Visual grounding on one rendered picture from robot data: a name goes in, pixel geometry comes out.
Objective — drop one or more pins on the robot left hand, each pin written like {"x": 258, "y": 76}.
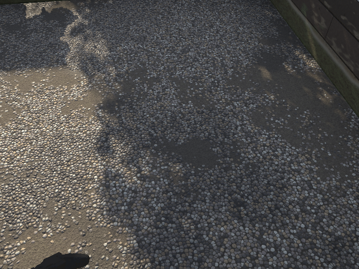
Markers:
{"x": 64, "y": 261}

